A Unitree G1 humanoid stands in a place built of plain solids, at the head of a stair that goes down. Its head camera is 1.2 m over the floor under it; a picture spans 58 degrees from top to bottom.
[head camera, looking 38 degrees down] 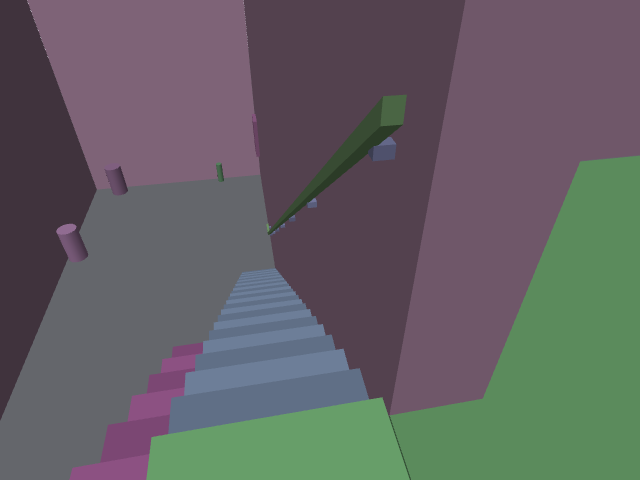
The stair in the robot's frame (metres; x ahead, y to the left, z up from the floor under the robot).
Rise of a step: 0.19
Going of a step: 0.24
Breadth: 0.69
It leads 11 degrees to the left of straight ahead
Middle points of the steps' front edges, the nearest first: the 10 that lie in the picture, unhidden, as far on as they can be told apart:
0.69 0.14 0.00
0.92 0.19 -0.18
1.16 0.23 -0.37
1.40 0.28 -0.56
1.63 0.32 -0.75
1.87 0.36 -0.94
2.10 0.41 -1.13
2.34 0.45 -1.32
2.58 0.50 -1.51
2.81 0.54 -1.70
